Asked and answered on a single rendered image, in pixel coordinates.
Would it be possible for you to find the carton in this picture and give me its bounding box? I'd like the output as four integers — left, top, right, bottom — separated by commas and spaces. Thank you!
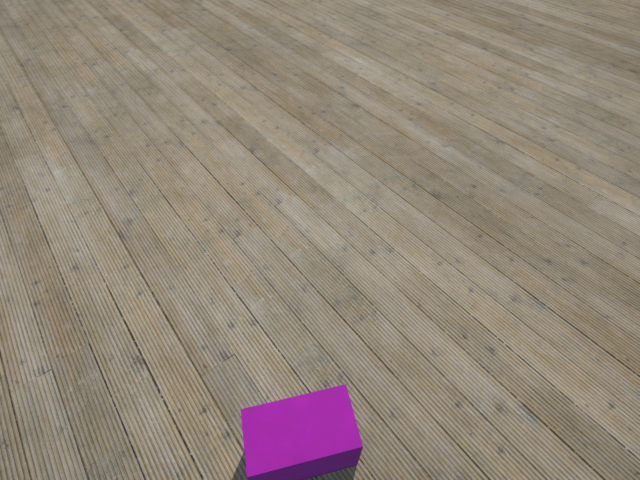
241, 384, 363, 480

